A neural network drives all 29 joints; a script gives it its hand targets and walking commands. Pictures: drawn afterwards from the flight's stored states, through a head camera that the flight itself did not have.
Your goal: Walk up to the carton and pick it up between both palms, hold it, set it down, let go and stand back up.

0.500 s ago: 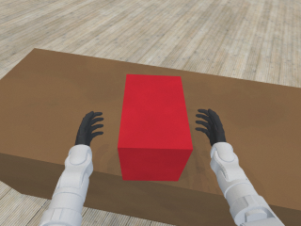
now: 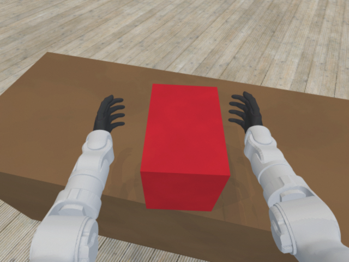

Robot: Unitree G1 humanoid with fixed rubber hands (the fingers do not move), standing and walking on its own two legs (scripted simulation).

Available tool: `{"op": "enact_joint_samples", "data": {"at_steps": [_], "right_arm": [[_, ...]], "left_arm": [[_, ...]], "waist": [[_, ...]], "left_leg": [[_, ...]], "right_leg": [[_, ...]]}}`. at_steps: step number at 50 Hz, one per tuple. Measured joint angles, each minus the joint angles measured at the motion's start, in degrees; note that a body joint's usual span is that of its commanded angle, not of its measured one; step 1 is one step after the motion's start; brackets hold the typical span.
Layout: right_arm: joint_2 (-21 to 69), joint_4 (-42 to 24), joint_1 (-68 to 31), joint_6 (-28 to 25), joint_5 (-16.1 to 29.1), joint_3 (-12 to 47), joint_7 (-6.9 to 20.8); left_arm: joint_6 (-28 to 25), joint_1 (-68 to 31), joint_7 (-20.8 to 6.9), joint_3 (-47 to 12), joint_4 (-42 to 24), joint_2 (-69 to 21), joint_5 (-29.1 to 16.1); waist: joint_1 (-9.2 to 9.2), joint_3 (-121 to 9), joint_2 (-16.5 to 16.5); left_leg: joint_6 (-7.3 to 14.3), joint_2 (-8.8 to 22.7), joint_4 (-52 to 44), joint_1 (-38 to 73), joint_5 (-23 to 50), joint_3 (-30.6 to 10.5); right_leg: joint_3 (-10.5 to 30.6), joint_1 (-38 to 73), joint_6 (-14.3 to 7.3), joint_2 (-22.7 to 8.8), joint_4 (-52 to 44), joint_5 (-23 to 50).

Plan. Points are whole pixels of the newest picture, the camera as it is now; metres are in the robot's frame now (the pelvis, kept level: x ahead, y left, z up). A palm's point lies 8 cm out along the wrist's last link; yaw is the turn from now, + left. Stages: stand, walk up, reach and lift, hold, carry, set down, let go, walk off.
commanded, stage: reach and lift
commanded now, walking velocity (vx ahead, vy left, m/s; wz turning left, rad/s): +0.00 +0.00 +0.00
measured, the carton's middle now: (181, 147) +0.44 +0.00 -0.03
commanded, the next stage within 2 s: none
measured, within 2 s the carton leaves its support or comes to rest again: neither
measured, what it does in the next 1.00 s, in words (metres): stands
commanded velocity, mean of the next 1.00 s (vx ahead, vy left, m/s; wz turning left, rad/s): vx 0.00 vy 0.00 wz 0.00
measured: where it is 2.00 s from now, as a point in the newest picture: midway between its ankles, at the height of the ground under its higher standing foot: outside the picture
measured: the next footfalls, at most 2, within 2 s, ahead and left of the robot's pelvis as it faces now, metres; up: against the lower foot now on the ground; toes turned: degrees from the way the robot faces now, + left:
none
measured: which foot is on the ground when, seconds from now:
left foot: down 0.00-1.00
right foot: down 0.00-1.00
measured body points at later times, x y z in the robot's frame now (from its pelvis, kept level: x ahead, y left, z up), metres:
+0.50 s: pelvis -0.02 +0.00 -0.02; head +0.08 +0.01 +0.42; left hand +0.41 +0.19 -0.01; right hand +0.43 -0.16 +0.01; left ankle +0.01 +0.14 -0.74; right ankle -0.02 -0.11 -0.74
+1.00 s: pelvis -0.03 +0.01 -0.05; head +0.09 +0.01 +0.38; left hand +0.42 +0.17 -0.03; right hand +0.44 -0.14 -0.02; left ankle +0.01 +0.14 -0.74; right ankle -0.02 -0.11 -0.74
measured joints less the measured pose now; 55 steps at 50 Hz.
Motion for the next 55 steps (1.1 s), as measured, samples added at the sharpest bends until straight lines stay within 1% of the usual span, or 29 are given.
{"op": "enact_joint_samples", "data": {"at_steps": [3,7,11,15,18,22,26,32,38,43,50,53,55], "right_arm": [[-0.37,1.57,-1.38,-0.54,0.48,0.24,0.1],[-0.46,5.42,-3.41,-1.71,0.67,0.58,0.53],[0.29,9.02,-3.52,-4.22,0.44,0.49,0.99],[1.64,11.9,-2.36,-7.52,-0.39,-0.39,1.38],[2.64,12.63,-1.37,-9.8,-1.52,-1.78,1.68],[3.26,13.35,-1.6,-11.86,-2.89,-3.52,1.91],[3.16,14.68,-3.2,-13.36,-3.86,-4.23,1.95],[2.33,17.67,-5.99,-15.04,-3.09,-3.17,2.15],[1.76,17.48,-6.82,-16.74,-1.9,-1.82,1.78],[1.72,16.93,-7.53,-17.33,-2.41,-2.51,1.88],[3.32,15.85,-7.66,-16.44,-6.21,-6.08,1.8],[4.36,15.56,-7.6,-15.95,-8.74,-9.12,0.79],[5.31,15.22,-7.56,-15.89,-11.78,-12.23,0.3]], "left_arm": [[-1.51,-1.8,0.0,-0.02,2.87,0.69,-0.39],[-4.22,-4.11,-0.4,-0.33,8.43,1.36,-0.67],[-8.96,-4.75,-1.12,-0.84,14.48,1.26,-1.01],[-14.26,-4.28,-1.16,-1.04,20.02,0.79,-1.06],[-17.93,-3.64,-0.56,-1.58,22.5,0.55,-1.9],[-21.58,-4.46,0.56,-3.18,25.06,0.56,-3.85],[-24.33,-7.34,1.11,-4.23,28.94,0.68,-5.33],[-27.11,-11.67,1.04,-4.55,34.05,0.35,-6.8],[-27.85,-12.48,0.62,-3.83,34.18,0.04,-7.14],[-27.71,-11.39,0.47,-3.86,31.67,-0.05,-6.96],[-27.66,-10.86,1.09,-2.63,29.14,-1.05,-5.09],[-27.69,-11.32,1.02,-0.8,28.68,-2.18,-2.66],[-27.59,-11.59,0.75,1.36,28.2,-3.35,0.15]], "waist": [[-0.08,-0.66,0.01],[-0.27,-1.23,-0.07],[-0.53,-2.46,-0.26],[-0.81,-3.85,-0.47],[-1.06,-4.87,-0.36],[-1.33,-6.07,0.31],[-1.27,-7.75,1.12],[-0.6,-9.39,1.88],[-0.01,-9.24,2.12],[-0.07,-8.87,2.22],[-0.81,-9.8,1.6],[-1.36,-9.49,1.32],[-1.82,-8.8,1.24]], "left_leg": [[-0.02,0.01,0.3,-1.31,0.08,-0.27],[-0.04,-0.03,0.8,-3.1,0.24,-0.63],[-0.01,-0.03,1.89,-5.84,0.16,-0.98],[0.0,0.0,3.65,-9.39,-0.17,-1.22],[0.04,0.03,5.34,-12.7,-0.46,-1.38],[0.17,0.04,8.06,-17.68,-0.91,-1.64],[0.49,0.05,11.11,-22.84,-1.58,-1.63],[0.95,-0.05,15.56,-28.75,-3.01,-1.38],[1.14,-0.05,18.08,-31.68,-3.81,-1.32],[1.14,-0.07,18.73,-33.02,-3.73,-1.55],[1.16,-0.12,18.69,-34.19,-3.47,-1.68],[1.16,-0.23,18.46,-33.69,-3.44,-1.71],[1.18,-0.33,18.05,-32.83,-3.36,-1.71]], "right_leg": [[-0.24,-1.19,-0.04,0.02,0.27,0.0],[-0.58,-2.93,-0.08,-0.01,0.92,-0.05],[-0.88,-5.58,-0.09,-0.04,2.11,-0.28],[-1.06,-9.17,-0.09,-0.08,4.09,-0.78],[-1.16,-12.5,-0.07,-0.12,5.92,-1.19],[-1.32,-17.48,0.01,-0.23,8.8,-1.77],[-1.21,-22.8,0.22,-0.36,12.13,-2.55],[-0.82,-29.11,0.53,-0.67,17.23,-4.21],[-0.65,-32.15,0.76,-0.79,19.95,-5.07],[-0.83,-33.38,0.72,-0.81,20.52,-5.02],[-0.95,-34.58,0.6,-0.84,20.67,-4.91],[-1.0,-34.12,0.59,-0.93,20.6,-5.0],[-1.01,-33.29,0.59,-1.01,20.28,-4.99]]}}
